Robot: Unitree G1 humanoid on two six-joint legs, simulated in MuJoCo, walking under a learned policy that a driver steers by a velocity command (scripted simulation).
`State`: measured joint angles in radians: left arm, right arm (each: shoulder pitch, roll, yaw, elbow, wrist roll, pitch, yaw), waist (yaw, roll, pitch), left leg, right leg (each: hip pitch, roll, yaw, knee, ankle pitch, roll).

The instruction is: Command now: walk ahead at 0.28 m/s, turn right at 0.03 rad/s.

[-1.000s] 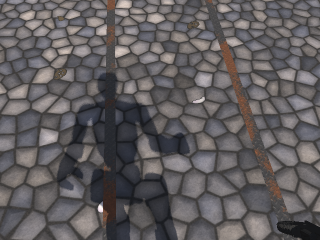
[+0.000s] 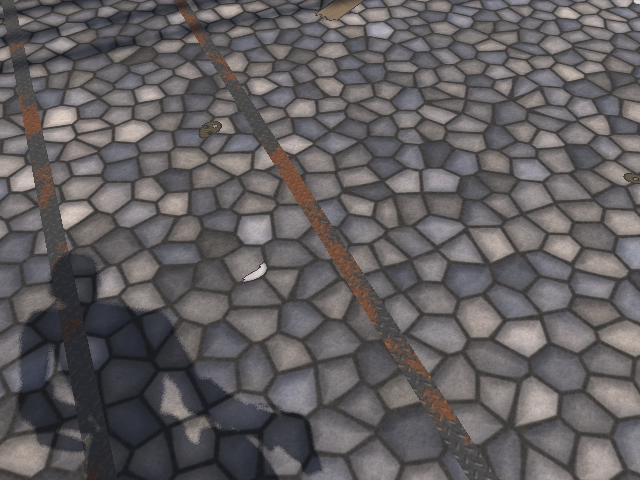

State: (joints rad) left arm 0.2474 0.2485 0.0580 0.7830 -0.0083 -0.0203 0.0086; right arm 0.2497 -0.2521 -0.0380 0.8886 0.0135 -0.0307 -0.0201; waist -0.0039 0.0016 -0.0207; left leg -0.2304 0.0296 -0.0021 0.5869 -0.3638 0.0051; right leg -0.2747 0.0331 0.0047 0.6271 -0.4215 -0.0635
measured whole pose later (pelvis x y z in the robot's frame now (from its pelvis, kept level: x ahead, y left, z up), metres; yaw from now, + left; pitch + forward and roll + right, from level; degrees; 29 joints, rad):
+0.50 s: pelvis +0.20 +0.03 -0.01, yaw +0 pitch +2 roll -1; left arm 0.51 0.26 0.06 0.91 -0.01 -0.06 0.01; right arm -0.05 -0.25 -0.02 0.72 0.02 -0.09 0.05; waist 0.08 0.01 0.03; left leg -0.52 0.00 0.04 0.53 -0.05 0.08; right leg 0.15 -0.02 0.00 0.30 -0.47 0.01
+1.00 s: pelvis +0.47 +0.04 +0.01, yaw +0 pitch +2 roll +2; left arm 0.05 0.25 0.03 0.75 -0.02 -0.08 -0.03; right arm 0.37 -0.28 -0.05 0.93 0.02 -0.06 0.00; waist -0.09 -0.03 0.01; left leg 0.05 -0.06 0.04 0.22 -0.31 0.04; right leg -0.59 -0.08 0.01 0.53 0.03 -0.02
